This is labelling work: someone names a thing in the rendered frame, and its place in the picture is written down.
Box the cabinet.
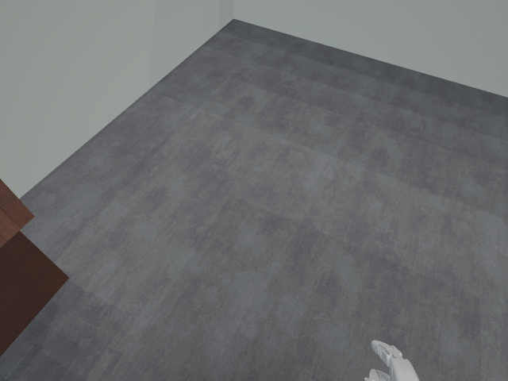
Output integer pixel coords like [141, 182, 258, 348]
[0, 230, 69, 356]

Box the drawer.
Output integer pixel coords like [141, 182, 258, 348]
[0, 179, 35, 248]

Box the right robot hand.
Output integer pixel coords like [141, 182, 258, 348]
[364, 340, 420, 381]

